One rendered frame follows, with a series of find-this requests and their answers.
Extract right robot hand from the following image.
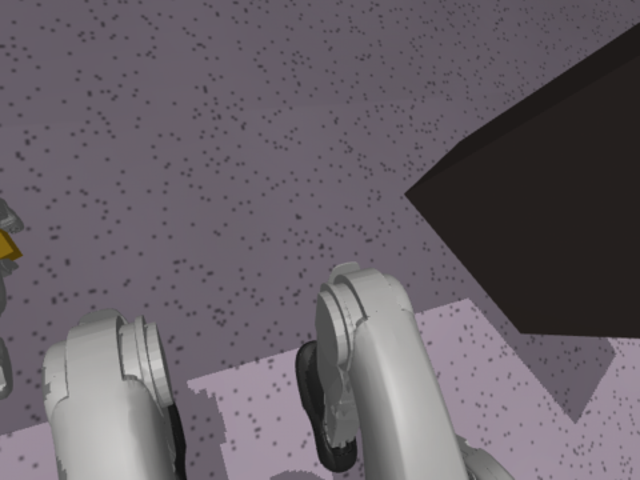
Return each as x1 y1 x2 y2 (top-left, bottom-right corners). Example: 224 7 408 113
456 434 515 480

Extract left robot hand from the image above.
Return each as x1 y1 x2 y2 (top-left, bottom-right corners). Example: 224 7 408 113
0 198 24 278

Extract left robot foot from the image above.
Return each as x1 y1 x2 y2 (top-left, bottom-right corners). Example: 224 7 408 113
167 402 187 480

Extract right robot foot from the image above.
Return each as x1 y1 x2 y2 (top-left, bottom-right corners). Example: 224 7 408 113
295 340 357 473

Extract small box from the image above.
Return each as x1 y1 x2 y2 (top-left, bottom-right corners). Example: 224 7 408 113
0 229 23 261

